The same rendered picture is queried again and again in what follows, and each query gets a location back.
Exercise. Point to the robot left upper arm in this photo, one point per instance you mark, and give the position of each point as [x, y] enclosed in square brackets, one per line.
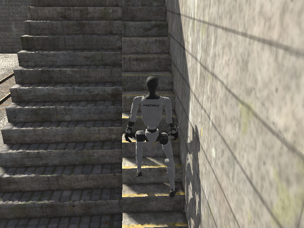
[134, 109]

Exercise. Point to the right robot forearm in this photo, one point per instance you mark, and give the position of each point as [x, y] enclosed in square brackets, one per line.
[172, 126]

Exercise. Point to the right robot hand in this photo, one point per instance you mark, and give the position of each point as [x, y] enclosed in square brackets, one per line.
[173, 134]

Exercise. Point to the humanoid robot head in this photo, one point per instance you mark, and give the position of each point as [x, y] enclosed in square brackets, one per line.
[152, 83]

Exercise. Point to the left robot forearm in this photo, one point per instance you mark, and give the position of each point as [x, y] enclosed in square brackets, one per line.
[129, 126]

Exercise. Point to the left robot hand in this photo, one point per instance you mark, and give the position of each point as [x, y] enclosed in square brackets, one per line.
[131, 135]

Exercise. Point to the right robot shin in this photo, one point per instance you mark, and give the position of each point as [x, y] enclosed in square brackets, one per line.
[171, 174]

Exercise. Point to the robot right upper arm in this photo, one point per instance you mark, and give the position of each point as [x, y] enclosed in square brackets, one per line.
[168, 109]

